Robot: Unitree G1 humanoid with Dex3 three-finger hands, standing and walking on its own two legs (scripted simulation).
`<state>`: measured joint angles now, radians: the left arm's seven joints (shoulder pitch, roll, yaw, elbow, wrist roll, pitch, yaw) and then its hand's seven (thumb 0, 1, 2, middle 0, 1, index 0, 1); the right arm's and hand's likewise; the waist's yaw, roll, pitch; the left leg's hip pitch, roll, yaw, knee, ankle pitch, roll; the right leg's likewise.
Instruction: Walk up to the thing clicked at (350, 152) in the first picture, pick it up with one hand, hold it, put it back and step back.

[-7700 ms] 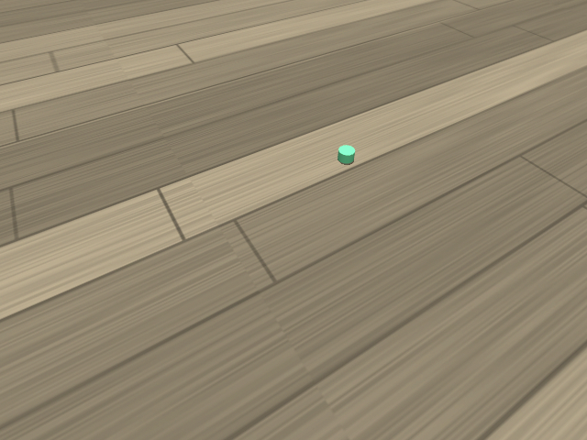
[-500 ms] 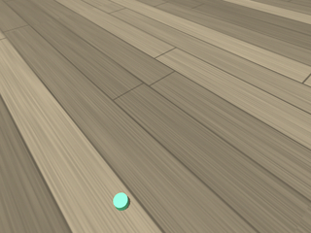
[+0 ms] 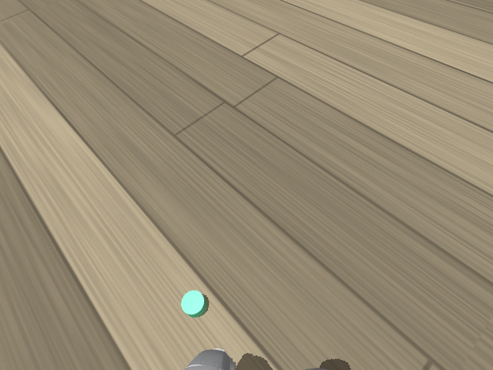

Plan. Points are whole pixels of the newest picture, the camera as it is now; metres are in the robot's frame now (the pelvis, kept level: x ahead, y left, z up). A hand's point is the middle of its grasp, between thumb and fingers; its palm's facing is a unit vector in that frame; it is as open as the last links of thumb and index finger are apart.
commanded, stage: walk up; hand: left
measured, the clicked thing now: (194, 303) +0.39 +0.28 -0.75
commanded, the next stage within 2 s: none
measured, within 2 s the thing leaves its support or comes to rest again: neither
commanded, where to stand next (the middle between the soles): +0.06 +0.04 m, yaw +0 degrees
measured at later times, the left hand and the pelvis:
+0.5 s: hand out of the picture +0.03 +0.35 -0.17, palm faces +0.00 -0.94 -0.35, open 7.3 cm; pelvis -0.05 +0.07 -0.01, yaw +0 degrees
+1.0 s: hand out of the picture -0.01 +0.28 -0.14, palm faces +0.01 -0.91 -0.41, open 7.3 cm; pelvis -0.07 +0.01 -0.01, yaw +0 degrees
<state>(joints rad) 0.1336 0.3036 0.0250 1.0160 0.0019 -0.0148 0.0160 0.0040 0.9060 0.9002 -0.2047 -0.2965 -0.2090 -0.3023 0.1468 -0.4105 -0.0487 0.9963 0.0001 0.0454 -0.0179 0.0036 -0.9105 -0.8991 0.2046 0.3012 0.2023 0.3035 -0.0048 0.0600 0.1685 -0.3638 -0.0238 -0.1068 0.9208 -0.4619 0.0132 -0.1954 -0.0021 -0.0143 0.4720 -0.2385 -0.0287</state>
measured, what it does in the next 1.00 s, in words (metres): steps on the spot: left foot, then right foot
